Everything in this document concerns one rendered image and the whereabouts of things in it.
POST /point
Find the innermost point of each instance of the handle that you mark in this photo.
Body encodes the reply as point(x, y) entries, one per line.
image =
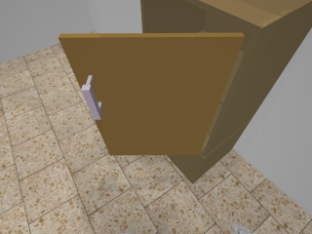
point(90, 98)

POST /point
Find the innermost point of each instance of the right robot hand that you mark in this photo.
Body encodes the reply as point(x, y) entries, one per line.
point(239, 229)

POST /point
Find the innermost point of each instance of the cupboard door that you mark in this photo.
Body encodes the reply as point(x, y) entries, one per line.
point(159, 91)

